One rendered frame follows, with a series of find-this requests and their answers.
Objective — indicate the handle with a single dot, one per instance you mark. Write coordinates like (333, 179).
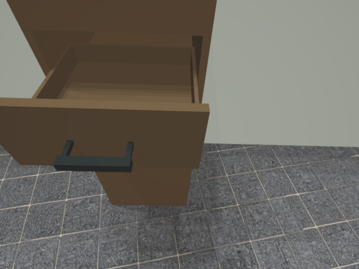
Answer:
(65, 162)

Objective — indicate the cabinet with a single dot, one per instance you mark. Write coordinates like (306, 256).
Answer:
(50, 25)

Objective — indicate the drawer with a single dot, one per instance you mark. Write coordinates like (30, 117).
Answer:
(103, 96)

